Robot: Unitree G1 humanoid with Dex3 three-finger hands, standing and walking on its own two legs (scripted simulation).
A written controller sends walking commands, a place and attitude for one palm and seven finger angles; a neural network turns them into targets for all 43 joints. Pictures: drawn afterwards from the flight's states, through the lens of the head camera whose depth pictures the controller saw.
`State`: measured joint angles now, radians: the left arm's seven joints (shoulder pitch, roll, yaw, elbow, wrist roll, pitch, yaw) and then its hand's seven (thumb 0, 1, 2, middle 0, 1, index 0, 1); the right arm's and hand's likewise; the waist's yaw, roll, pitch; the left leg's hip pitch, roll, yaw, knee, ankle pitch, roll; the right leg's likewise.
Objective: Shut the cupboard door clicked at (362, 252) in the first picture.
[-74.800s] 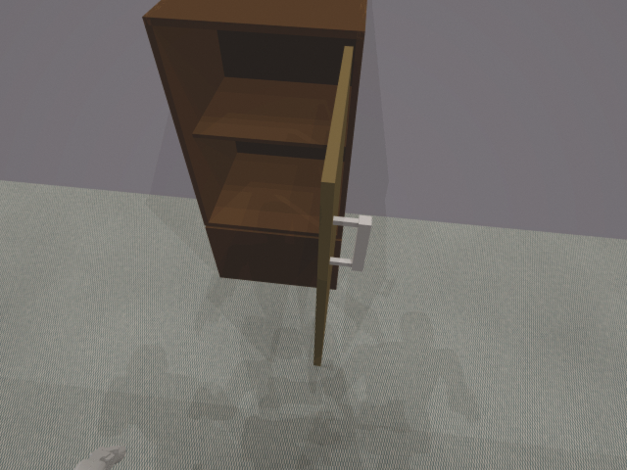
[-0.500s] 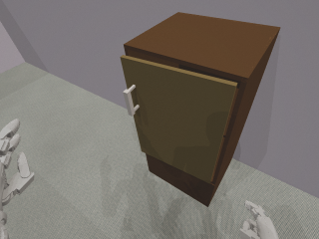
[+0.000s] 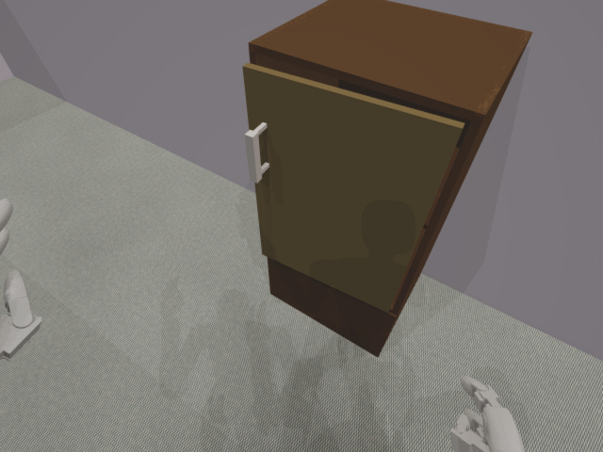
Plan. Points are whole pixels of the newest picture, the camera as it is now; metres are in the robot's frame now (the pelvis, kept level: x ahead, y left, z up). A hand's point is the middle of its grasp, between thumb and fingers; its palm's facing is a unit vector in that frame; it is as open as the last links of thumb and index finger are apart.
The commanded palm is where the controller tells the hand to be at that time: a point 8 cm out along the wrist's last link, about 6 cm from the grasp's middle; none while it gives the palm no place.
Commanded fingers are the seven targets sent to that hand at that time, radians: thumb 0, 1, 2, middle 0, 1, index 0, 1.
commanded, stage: step back with the hand held close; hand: left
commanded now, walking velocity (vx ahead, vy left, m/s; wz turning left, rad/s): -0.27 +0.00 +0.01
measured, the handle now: (258, 152) +0.69 +0.13 -0.01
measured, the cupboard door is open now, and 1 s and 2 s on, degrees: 4 4 4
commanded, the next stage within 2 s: stop stepping back and stand still in 0.56 s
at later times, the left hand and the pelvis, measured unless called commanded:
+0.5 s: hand out of the picture +0.08 +0.29 +0.18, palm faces +0.48 -0.76 -0.44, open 7.4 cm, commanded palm -0.01 +0.32 +0.19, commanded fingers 0.00 0.90 0.90 -0.20 -0.30 -0.20 -0.30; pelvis -0.12 +0.01 -0.01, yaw +5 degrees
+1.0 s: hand out of the picture -0.09 +0.31 +0.21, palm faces +0.37 -0.84 -0.41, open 7.4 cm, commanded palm -0.15 +0.36 +0.19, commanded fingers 0.00 0.90 0.90 -0.20 -0.30 -0.20 -0.30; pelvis -0.29 +0.06 +0.01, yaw +0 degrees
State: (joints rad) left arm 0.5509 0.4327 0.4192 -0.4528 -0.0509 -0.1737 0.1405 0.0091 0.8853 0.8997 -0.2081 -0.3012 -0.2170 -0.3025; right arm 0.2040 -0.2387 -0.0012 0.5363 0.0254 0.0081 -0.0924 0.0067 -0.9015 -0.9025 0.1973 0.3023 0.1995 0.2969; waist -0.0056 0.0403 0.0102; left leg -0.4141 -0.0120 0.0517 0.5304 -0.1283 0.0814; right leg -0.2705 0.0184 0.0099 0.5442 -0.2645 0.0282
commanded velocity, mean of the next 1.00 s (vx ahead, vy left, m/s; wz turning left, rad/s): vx -0.13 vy -0.04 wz -0.04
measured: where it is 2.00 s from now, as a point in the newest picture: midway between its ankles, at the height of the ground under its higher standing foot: outside the picture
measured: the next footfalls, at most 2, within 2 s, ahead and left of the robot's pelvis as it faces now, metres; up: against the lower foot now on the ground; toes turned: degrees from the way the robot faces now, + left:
right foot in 0.52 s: -0.09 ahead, -0.12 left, +0.00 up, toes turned +5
left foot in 0.72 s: -0.07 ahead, +0.13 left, +0.00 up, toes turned +5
